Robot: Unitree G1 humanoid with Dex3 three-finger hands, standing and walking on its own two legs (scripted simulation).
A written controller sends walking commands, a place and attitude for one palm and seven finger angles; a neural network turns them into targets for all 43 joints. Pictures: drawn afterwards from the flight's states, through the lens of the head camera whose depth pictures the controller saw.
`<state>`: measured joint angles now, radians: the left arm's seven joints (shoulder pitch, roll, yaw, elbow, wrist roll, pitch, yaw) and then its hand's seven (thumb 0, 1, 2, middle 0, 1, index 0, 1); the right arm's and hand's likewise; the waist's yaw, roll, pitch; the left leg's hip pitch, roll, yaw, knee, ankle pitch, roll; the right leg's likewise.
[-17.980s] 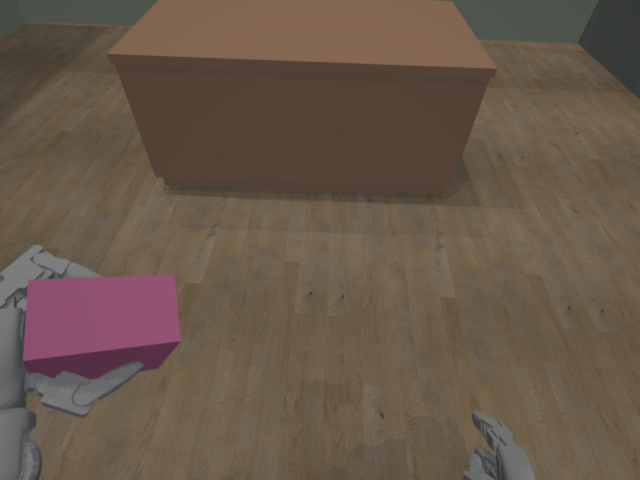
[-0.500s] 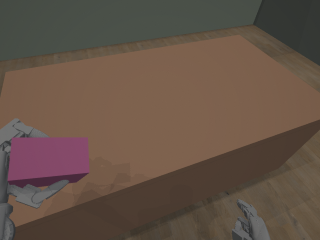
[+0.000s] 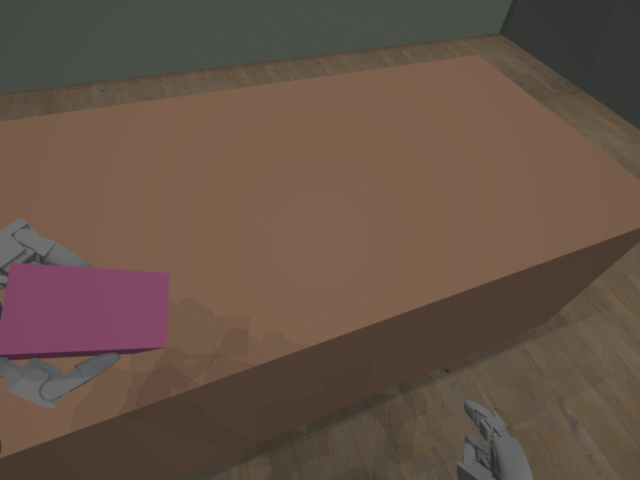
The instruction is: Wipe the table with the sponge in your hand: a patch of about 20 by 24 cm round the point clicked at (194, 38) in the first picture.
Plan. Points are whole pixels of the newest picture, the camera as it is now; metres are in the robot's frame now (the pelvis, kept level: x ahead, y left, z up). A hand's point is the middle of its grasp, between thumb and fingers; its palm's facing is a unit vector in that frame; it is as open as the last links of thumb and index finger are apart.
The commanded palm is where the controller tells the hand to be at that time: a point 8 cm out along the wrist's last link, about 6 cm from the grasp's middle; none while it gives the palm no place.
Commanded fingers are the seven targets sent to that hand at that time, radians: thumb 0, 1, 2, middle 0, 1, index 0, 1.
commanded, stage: come to a stop and stand still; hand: left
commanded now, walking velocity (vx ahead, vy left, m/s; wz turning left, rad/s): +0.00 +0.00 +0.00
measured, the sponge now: (106, 317) +0.23 +0.22 +0.14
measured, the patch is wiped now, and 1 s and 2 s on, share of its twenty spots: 0.00 0.00 0.00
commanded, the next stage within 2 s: look again from close up in 0.46 s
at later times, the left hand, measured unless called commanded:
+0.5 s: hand (19, 333) +0.20 +0.28 +0.16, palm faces +0.37 -0.85 -0.37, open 10.4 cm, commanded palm +0.14 +0.31 +0.18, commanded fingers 0.00 0.10 1.30 -1.20 -1.60 -1.20 -1.60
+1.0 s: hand (31, 336) +0.20 +0.27 +0.15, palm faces +0.36 -0.85 -0.39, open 10.4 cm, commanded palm +0.14 +0.30 +0.18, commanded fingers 0.00 0.10 1.30 -1.20 -1.60 -1.20 -1.60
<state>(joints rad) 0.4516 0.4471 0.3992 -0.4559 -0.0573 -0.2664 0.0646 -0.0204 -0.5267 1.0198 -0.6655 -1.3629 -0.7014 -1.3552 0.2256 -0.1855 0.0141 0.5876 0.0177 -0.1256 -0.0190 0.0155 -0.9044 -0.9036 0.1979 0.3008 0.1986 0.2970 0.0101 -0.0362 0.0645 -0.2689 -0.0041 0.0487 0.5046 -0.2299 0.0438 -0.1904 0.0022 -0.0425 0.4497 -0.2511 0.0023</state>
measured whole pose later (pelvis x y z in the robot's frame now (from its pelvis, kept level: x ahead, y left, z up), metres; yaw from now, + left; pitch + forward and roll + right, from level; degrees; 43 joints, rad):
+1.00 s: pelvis -0.02 +0.02 +0.00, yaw +0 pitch +0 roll -2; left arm 0.43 0.37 0.34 -0.43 -0.03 -0.25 0.08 -0.02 -0.53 1.02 -0.66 -1.36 -0.70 -1.35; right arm 0.21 -0.20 0.02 0.59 0.00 -0.14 -0.04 0.02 -0.90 -0.90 0.20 0.30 0.20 0.30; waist 0.03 -0.02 0.04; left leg -0.26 -0.02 0.05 0.43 -0.17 0.07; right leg -0.17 -0.01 -0.04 0.35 -0.17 0.03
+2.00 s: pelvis +0.02 -0.05 +0.00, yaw +0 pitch -1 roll -1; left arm 0.47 0.38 0.35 -0.47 -0.07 -0.16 0.07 -0.02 -0.53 1.02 -0.66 -1.36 -0.70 -1.35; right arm 0.21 -0.20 0.01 0.59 0.02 -0.07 -0.04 0.02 -0.90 -0.90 0.20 0.30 0.20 0.30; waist 0.00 -0.01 0.02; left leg -0.26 0.06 0.02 0.55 -0.28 -0.02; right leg -0.18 0.07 -0.07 0.48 -0.30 -0.07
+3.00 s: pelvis +0.01 -0.04 +0.00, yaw +1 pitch +0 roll -1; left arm 0.47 0.39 0.35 -0.47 -0.06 -0.16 0.08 -0.02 -0.53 1.02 -0.66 -1.36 -0.70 -1.35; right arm 0.21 -0.19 0.01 0.59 0.02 -0.09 -0.05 0.02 -0.90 -0.90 0.20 0.30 0.20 0.30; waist -0.01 0.00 0.02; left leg -0.27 0.04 0.01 0.52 -0.25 -0.01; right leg -0.18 0.05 -0.07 0.45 -0.27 -0.05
